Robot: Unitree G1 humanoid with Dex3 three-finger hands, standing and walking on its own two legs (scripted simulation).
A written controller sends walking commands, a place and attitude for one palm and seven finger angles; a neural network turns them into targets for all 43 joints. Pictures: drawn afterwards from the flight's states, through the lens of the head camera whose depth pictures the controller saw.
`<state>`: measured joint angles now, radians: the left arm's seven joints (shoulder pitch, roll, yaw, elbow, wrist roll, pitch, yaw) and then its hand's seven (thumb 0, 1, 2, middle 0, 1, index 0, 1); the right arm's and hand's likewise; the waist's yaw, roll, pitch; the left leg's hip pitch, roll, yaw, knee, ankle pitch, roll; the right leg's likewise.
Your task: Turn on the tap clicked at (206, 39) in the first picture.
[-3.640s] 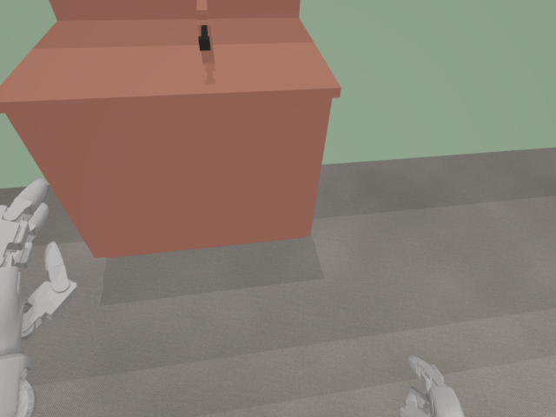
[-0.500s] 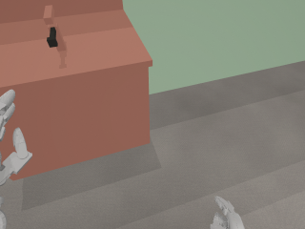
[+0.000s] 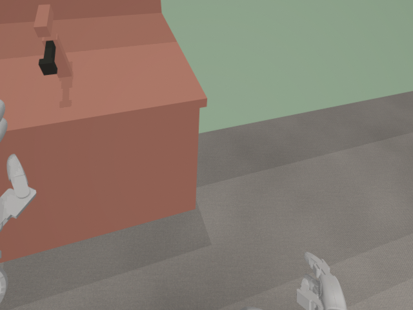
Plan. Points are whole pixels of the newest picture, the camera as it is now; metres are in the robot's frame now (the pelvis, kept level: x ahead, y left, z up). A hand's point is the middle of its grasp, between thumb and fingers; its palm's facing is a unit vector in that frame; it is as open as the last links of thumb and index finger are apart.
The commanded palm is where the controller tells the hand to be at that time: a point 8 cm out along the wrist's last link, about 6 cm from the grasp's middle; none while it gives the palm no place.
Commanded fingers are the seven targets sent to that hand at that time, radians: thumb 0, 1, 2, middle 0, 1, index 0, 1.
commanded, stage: take the last steps up to it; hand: left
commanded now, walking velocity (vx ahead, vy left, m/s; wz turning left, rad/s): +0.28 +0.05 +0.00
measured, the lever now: (48, 66) +0.59 +0.40 +0.14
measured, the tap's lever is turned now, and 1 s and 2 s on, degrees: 0 0 0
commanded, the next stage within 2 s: come to a stop and stand still in 0.58 s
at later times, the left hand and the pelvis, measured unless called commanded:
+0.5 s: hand (77, 142) +0.32 +0.22 +0.18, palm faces +0.41 -0.81 -0.41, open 7.4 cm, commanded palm +0.27 +0.27 +0.19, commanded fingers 0.00 0.90 0.90 -0.20 -0.30 -0.20 -0.30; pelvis +0.11 -0.01 +0.00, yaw +1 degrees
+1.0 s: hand (100, 120) +0.38 +0.21 +0.17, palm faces +0.41 -0.80 -0.43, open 7.4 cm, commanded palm +0.32 +0.26 +0.19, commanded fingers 0.00 0.90 0.90 -0.20 -0.30 -0.20 -0.30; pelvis +0.16 -0.03 +0.01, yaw +1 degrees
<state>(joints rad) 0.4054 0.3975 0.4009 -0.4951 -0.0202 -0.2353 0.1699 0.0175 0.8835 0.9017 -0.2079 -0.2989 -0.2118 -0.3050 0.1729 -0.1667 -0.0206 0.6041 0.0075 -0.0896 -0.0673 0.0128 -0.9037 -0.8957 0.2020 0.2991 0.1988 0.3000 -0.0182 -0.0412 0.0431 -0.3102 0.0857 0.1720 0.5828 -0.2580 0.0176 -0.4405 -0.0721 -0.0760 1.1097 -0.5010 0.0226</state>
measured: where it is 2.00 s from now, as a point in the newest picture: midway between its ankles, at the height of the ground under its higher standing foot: outside the picture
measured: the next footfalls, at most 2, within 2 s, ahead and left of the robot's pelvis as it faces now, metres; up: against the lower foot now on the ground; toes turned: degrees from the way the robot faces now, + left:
right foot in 0.18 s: +0.13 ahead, -0.12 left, +0.00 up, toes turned -9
left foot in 0.52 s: +0.20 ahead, +0.11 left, +0.00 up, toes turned +9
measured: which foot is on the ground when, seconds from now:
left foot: down 0.00-0.18, up 0.20-0.50, down 0.52-0.86, up 0.88-1.00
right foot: up 0.00-0.16, down 0.18-0.52, up 0.54-0.80, down 0.82-1.00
